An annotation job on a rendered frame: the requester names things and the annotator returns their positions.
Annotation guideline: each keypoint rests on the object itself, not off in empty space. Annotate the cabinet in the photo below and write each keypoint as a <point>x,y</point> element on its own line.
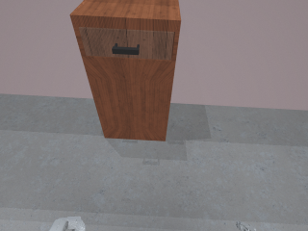
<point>131,95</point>

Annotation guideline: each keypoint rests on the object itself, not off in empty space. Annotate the drawer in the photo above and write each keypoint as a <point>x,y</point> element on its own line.
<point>154,45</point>

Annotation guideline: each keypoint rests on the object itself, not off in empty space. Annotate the robot left hand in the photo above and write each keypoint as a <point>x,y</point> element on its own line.
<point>69,223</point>

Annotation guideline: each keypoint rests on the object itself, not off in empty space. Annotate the robot right hand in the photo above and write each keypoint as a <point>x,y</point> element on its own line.
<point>244,227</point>

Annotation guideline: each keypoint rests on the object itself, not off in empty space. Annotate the handle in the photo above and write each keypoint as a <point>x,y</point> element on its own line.
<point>126,50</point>

